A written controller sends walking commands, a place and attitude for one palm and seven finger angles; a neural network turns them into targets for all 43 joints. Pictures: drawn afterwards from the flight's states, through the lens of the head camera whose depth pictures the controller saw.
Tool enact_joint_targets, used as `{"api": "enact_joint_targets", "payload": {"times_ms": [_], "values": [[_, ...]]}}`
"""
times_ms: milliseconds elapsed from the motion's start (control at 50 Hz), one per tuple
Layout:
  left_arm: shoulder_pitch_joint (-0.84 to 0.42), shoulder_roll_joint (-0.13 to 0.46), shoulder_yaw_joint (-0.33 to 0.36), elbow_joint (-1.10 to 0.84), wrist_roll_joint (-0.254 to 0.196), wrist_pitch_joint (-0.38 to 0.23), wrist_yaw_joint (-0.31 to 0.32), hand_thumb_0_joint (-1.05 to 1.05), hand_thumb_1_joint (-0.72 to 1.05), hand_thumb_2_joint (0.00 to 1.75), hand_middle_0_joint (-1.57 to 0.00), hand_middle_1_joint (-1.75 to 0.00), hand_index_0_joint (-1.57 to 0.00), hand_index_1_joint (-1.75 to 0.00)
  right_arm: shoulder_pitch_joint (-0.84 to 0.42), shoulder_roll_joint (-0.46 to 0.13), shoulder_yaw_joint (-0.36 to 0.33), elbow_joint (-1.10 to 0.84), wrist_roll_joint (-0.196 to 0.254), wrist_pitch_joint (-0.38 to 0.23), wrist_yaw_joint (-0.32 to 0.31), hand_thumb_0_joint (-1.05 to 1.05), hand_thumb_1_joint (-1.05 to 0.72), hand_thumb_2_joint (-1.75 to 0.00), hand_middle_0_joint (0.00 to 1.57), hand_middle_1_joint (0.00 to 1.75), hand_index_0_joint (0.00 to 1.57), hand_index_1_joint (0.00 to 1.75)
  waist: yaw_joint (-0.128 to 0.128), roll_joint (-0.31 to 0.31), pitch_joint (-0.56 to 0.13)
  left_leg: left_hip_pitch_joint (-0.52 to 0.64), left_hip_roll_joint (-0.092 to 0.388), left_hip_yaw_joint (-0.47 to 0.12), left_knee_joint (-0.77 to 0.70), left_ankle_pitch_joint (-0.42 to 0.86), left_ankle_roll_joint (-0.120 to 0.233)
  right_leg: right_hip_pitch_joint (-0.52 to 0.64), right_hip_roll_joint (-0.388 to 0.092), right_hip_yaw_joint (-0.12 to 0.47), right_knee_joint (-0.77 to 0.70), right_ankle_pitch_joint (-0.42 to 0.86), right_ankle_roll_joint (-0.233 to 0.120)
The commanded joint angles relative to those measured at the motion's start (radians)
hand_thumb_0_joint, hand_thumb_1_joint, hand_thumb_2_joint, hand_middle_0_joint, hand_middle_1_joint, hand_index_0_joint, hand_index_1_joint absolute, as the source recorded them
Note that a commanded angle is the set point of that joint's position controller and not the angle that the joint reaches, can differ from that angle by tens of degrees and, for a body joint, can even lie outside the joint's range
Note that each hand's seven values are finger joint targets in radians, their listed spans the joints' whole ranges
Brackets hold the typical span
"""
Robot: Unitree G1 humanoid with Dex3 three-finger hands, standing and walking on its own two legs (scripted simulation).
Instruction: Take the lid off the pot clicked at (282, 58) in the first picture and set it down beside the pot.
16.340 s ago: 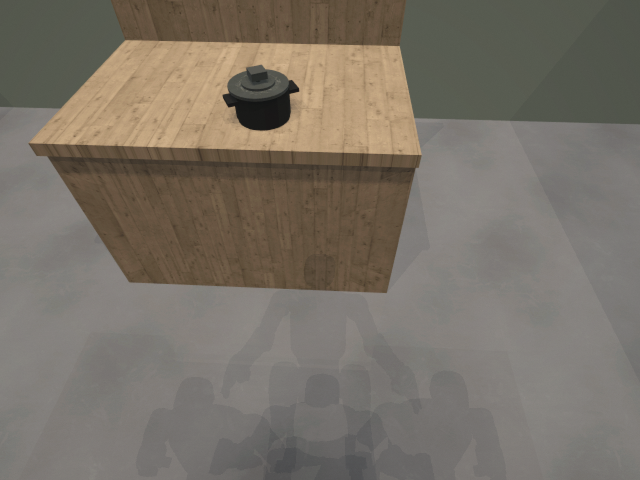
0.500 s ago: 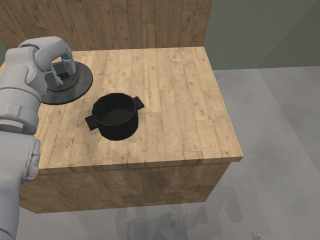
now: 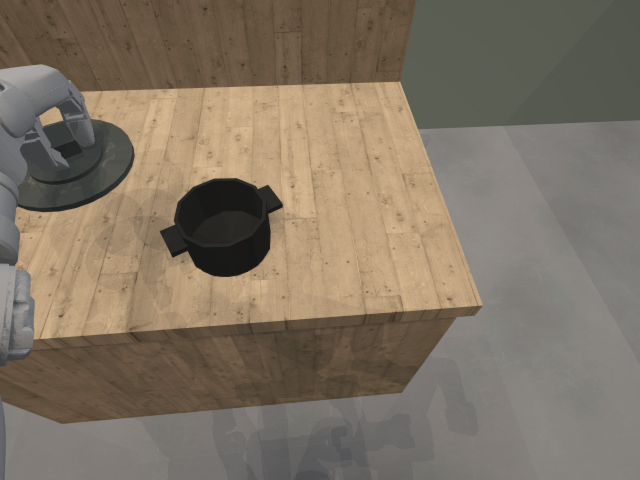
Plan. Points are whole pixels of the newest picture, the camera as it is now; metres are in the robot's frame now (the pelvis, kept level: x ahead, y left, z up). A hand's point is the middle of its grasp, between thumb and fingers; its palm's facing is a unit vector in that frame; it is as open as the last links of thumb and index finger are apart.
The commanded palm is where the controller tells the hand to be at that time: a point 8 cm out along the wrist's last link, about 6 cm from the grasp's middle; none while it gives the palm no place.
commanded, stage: move the lid sideways beside the pot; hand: left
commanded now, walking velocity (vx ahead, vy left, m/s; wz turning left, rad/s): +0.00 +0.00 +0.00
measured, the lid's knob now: (55, 143) +0.49 +0.31 +0.15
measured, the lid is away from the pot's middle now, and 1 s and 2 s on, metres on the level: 0.17 0.25 0.25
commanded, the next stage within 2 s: lower the lid onto the table in 0.70 s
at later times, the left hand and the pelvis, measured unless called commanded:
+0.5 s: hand (0, 155) +0.46 +0.35 +0.16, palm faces -0.39 -0.11 -0.92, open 6.8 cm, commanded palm +0.49 +0.36 +0.24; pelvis +0.01 +0.01 +0.00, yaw +0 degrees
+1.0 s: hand out of the picture +0.46 +0.38 +0.15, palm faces -0.38 -0.15 -0.91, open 6.8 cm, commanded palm +0.50 +0.37 +0.22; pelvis +0.01 +0.02 -0.01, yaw +0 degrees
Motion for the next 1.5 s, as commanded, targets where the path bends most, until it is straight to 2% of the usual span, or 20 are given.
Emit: {"api": "enact_joint_targets", "payload": {"times_ms": [0,100,160,260,380,460,540,620,780,860,940,1000,1100,1120,1160,1220,1260,1340,1440,1480], "values": [[-0.558,0.338,0.066,-0.184,-0.009,-0.007,0.037,0.00,0.66,0.94,-0.79,-1.10,-0.90,-1.13,0.029,-0.172,-0.054,-0.079,0.000,-0.023,-0.022,0.00,-0.90,-0.90,0.20,0.30,0.20,0.30,0.005,0.046,-0.421,0.342,0.040,-0.077,0.004,0.308,0.006,-0.002,0.048,-0.025,-0.016,0.208,-0.060],[-0.614,0.391,0.097,-0.308,0.000,-0.055,0.035,0.00,0.66,0.94,-0.79,-1.10,-0.90,-1.13,0.036,-0.168,-0.059,-0.079,-0.002,-0.018,-0.025,0.00,-0.90,-0.90,0.20,0.30,0.20,0.30,0.007,0.166,-0.509,0.458,0.049,-0.101,0.031,0.483,-0.004,-0.026,0.054,-0.030,-0.011,0.232,-0.063],[-0.555,0.379,0.087,-0.220,-0.022,-0.063,0.021,0.00,0.66,0.94,-0.79,-1.10,-0.90,-1.13,0.046,-0.176,-0.057,-0.059,0.001,-0.011,-0.025,0.00,-0.90,-0.90,0.20,0.30,0.20,0.30,-0.003,0.121,-0.434,0.410,0.053,-0.091,0.033,0.429,0.001,-0.055,0.055,-0.033,-0.016,0.209,-0.058],[-0.595,0.402,0.095,-0.279,-0.019,-0.083,0.021,0.00,0.66,0.94,-0.79,-1.10,-0.90,-1.13,0.051,-0.176,-0.057,-0.057,-0.001,-0.009,-0.023,0.00,-0.90,-0.90,0.20,0.30,0.20,0.30,0.001,0.158,-0.486,0.441,0.053,-0.097,0.046,0.497,-0.004,-0.050,0.059,-0.034,-0.007,0.239,-0.060],[-0.537,0.425,0.099,-0.164,-0.021,-0.081,0.009,0.00,0.66,0.94,-0.79,-1.10,-0.90,-1.13,0.054,-0.185,-0.050,-0.049,0.006,0.005,-0.025,0.00,-0.90,-0.90,0.20,0.30,0.20,0.30,-0.001,0.096,-0.423,0.361,0.050,-0.086,0.047,0.422,0.002,-0.054,0.058,-0.037,-0.003,0.219,-0.056],[-0.615,0.501,0.136,-0.269,-0.002,-0.102,0.018,0.00,0.66,0.94,-0.79,-1.10,-0.90,-1.13,0.057,-0.184,-0.050,-0.057,0.002,0.008,-0.029,0.00,-0.90,-0.90,0.20,0.30,0.20,0.30,0.006,0.181,-0.521,0.416,0.054,-0.094,0.056,0.490,-0.003,-0.029,0.057,-0.034,0.008,0.237,-0.061],[-0.581,0.579,0.201,-0.239,-0.007,-0.123,0.018,0.00,0.66,0.94,-0.79,-1.10,-0.90,-1.13,0.062,-0.190,-0.046,-0.055,0.002,0.010,-0.036,0.00,-0.90,-0.90,0.20,0.30,0.20,0.30,0.017,0.156,-0.529,0.401,0.055,-0.093,0.071,0.540,0.001,-0.013,0.055,-0.033,0.011,0.269,-0.057],[-0.544,0.489,0.130,-0.154,-0.004,-0.106,0.010,0.00,0.66,0.94,-0.79,-1.10,-0.90,-1.13,0.081,-0.188,-0.049,-0.042,0.006,0.013,-0.032,0.00,-0.90,-0.90,0.20,0.30,0.20,0.30,-0.002,0.155,-0.456,0.385,0.057,-0.092,0.071,0.484,-0.003,-0.083,0.063,-0.046,0.003,0.210,-0.055],[-0.557,0.518,0.144,-0.176,-0.012,-0.103,0.003,0.00,0.66,0.94,-0.79,-1.10,-0.90,-1.13,0.100,-0.195,-0.054,-0.035,0.006,0.021,-0.032,0.00,-0.90,-0.90,0.20,0.30,0.20,0.30,-0.006,0.137,-0.490,0.392,0.060,-0.087,0.084,0.494,0.007,-0.076,0.066,-0.041,0.009,0.225,-0.051],[-0.604,0.487,0.121,-0.247,-0.008,-0.118,0.008,0.00,0.66,0.94,-0.79,-1.10,-0.90,-1.13,0.104,-0.190,-0.056,-0.031,0.000,0.020,-0.032,0.00,-0.90,-0.90,0.20,0.30,0.20,0.30,-0.008,0.234,-0.506,0.463,0.070,-0.112,0.089,0.574,-0.015,-0.130,0.070,-0.050,0.007,0.195,-0.058],[-0.511,0.519,0.158,-0.159,-0.013,-0.127,0.010,0.00,0.66,0.94,-0.79,-1.10,-0.90,-1.13,0.101,-0.196,-0.050,-0.038,0.002,0.019,-0.032,0.00,-0.90,-0.90,0.20,0.30,0.20,0.30,0.003,0.169,-0.463,0.381,0.061,-0.099,0.085,0.498,-0.007,-0.113,0.067,-0.045,0.011,0.190,-0.060],[-0.518,0.463,0.099,-0.120,-0.016,-0.118,0.006,0.00,0.66,0.94,-0.79,-1.10,-0.90,-1.13,0.102,-0.200,-0.049,-0.029,0.006,0.023,-0.031,0.00,-0.90,-0.90,0.20,0.30,0.20,0.30,-0.012,0.136,-0.400,0.322,0.062,-0.088,0.074,0.346,-0.002,-0.139,0.067,-0.049,0.010,0.130,-0.057],[-0.617,0.522,0.156,-0.286,0.002,-0.150,0.030,0.00,0.66,0.94,-0.79,-1.10,-0.90,-1.13,0.111,-0.191,-0.057,-0.045,-0.004,0.015,-0.040,0.00,-0.90,-0.90,0.20,0.30,0.20,0.30,-0.002,0.248,-0.547,0.475,0.075,-0.130,0.091,0.545,-0.030,-0.152,0.071,-0.049,0.018,0.149,-0.063],[-0.568,0.542,0.188,-0.255,0.001,-0.156,0.034,0.00,0.66,0.94,-0.79,-1.10,-0.90,-1.13,0.118,-0.191,-0.060,-0.045,-0.008,0.011,-0.042,0.00,-0.90,-0.90,0.20,0.30,0.20,0.30,0.002,0.222,-0.560,0.475,0.073,-0.124,0.101,0.554,-0.023,-0.146,0.071,-0.046,0.021,0.158,-0.059],[-0.489,0.547,0.204,-0.170,-0.016,-0.163,0.030,0.00,0.66,0.94,-0.79,-1.10,-0.90,-1.13,0.116,-0.194,-0.054,-0.042,-0.008,0.015,-0.041,0.00,-0.90,-0.90,0.20,0.30,0.20,0.30,0.002,0.148,-0.513,0.401,0.066,-0.113,0.105,0.505,-0.012,-0.132,0.070,-0.044,0.026,0.171,-0.054],[-0.496,0.432,0.092,-0.102,-0.019,-0.141,0.025,0.00,0.66,0.94,-0.79,-1.10,-0.90,-1.13,0.112,-0.200,-0.053,-0.034,0.003,0.017,-0.036,0.00,-0.90,-0.90,0.20,0.30,0.20,0.30,-0.015,0.142,-0.385,0.317,0.065,-0.099,0.072,0.320,-0.011,-0.189,0.068,-0.052,0.017,0.091,-0.060],[-0.556,0.455,0.101,-0.196,0.009,-0.146,0.036,0.00,0.66,0.94,-0.79,-1.10,-0.90,-1.13,0.115,-0.202,-0.057,-0.035,-0.003,0.019,-0.030,0.00,-0.90,-0.90,0.20,0.30,0.20,0.30,-0.003,0.229,-0.438,0.396,0.075,-0.121,0.080,0.414,-0.031,-0.216,0.072,-0.054,0.026,0.083,-0.069],[-0.482,0.513,0.170,-0.148,0.001,-0.166,0.046,0.00,0.66,0.94,-0.79,-1.10,-0.90,-1.13,0.128,-0.200,-0.056,-0.045,-0.005,0.013,-0.041,0.00,-0.90,-0.90,0.20,0.30,0.20,0.30,0.003,0.139,-0.481,0.365,0.068,-0.115,0.099,0.401,-0.016,-0.172,0.071,-0.040,0.034,0.115,-0.064],[-0.575,0.413,0.089,-0.234,-0.014,-0.175,0.044,0.00,0.66,0.94,-0.79,-1.10,-0.90,-1.13,0.139,-0.198,-0.067,-0.030,-0.005,0.006,-0.045,0.00,-0.90,-0.90,0.20,0.30,0.20,0.30,-0.020,0.210,-0.488,0.457,0.090,-0.148,0.085,0.479,-0.045,-0.254,0.073,-0.054,0.029,0.085,-0.065],[-0.551,0.437,0.119,-0.219,0.001,-0.177,0.059,0.00,0.66,0.94,-0.79,-1.10,-0.90,-1.13,0.152,-0.196,-0.067,-0.028,-0.012,0.006,-0.044,0.00,-0.90,-0.90,0.20,0.30,0.20,0.30,-0.016,0.212,-0.493,0.473,0.090,-0.159,0.092,0.483,-0.050,-0.269,0.079,-0.052,0.033,0.064,-0.066]]}}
